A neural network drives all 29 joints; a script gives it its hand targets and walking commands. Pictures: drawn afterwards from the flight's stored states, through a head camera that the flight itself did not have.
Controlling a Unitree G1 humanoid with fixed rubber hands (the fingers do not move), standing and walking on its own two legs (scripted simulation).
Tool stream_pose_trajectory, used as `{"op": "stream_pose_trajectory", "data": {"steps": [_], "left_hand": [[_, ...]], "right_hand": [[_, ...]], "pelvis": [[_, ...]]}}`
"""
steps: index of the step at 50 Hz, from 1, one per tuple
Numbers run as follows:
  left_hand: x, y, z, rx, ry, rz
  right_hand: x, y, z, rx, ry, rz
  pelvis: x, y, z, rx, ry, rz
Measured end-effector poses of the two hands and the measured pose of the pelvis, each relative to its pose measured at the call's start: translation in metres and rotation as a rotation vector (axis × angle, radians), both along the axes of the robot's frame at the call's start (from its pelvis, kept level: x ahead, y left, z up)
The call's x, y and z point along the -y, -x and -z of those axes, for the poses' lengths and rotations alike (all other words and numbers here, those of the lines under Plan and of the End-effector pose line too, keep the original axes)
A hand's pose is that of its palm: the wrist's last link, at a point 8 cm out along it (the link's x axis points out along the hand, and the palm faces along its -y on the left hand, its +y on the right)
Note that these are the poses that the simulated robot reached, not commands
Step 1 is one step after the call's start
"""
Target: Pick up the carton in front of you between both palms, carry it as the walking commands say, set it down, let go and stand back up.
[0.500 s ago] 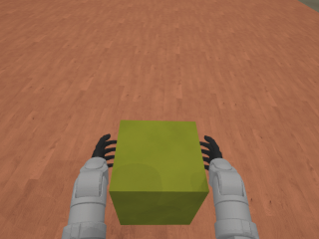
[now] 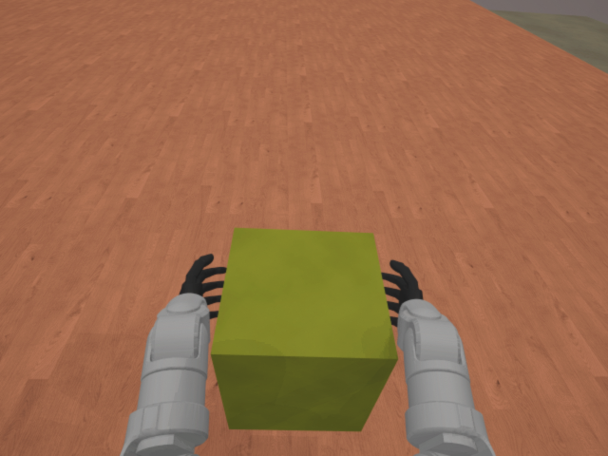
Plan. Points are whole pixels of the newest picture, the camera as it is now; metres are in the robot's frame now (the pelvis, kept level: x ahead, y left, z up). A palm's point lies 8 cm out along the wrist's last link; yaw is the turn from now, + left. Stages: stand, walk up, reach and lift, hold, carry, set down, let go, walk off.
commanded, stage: set down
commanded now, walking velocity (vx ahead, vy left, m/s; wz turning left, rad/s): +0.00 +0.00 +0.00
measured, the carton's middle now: (299, 333) +0.31 +0.00 -0.03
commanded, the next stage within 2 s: none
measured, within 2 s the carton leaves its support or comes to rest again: neither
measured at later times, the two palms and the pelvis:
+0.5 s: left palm (207, 330) +0.34 +0.15 -0.08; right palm (381, 325) +0.36 -0.15 -0.07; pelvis +0.00 -0.01 -0.03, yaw +1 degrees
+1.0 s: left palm (217, 350) +0.39 +0.16 -0.23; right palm (360, 342) +0.41 -0.14 -0.23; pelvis -0.04 -0.02 -0.16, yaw -1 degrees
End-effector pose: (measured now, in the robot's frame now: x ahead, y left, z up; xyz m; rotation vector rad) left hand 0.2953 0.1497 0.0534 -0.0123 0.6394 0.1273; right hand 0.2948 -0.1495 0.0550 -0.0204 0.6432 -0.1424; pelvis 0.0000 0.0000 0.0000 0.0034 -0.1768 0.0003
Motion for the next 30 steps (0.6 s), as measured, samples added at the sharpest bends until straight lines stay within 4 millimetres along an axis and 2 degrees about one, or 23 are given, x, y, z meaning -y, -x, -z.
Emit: {"op": "stream_pose_trajectory", "data": {"steps": [8, 15, 19, 23, 30], "left_hand": [[-0.003, -0.017, 0.005, -0.007, 0.016, -0.017], [-0.002, -0.037, 0.034, -0.031, 0.041, -0.043], [-0.002, -0.044, 0.065, -0.042, 0.017, -0.042], [-0.002, -0.046, 0.107, -0.046, -0.003, -0.044], [-0.002, -0.05, 0.181, -0.024, 0.001, -0.068]], "right_hand": [[-0.003, -0.02, 0.004, -0.007, -0.004, -0.005], [-0.002, -0.042, 0.032, -0.032, -0.013, -0.003], [-0.002, -0.054, 0.064, -0.043, 0.007, -0.03], [-0.002, -0.06, 0.106, -0.047, 0.016, -0.051], [-0.003, -0.069, 0.18, -0.025, -0.007, -0.054]], "pelvis": [[-0.001, -0.011, -0.001, -0.028, 0.0, -0.005], [0.003, -0.013, 0.004, -0.099, -0.001, -0.01], [0.008, -0.009, 0.01, -0.188, 0.002, -0.016], [0.012, -0.001, 0.019, -0.303, 0.007, -0.023], [0.019, 0.012, 0.051, -0.533, 0.01, -0.013]]}}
